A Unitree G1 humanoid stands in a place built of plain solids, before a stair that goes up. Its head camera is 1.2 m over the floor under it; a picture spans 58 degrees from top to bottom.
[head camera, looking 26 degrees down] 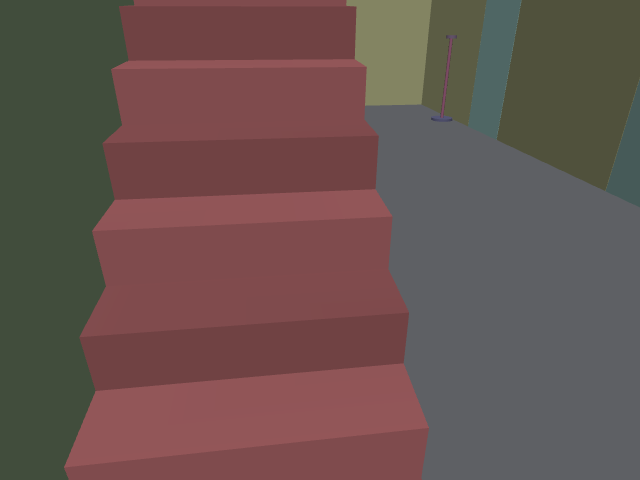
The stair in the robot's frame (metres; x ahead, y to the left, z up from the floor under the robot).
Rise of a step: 0.18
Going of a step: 0.21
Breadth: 0.90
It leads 7 degrees to the left of straight ahead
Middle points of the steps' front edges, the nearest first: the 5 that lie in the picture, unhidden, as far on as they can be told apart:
0.66 0.19 0.36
0.86 0.22 0.55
1.07 0.24 0.73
1.27 0.27 0.91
1.48 0.29 1.09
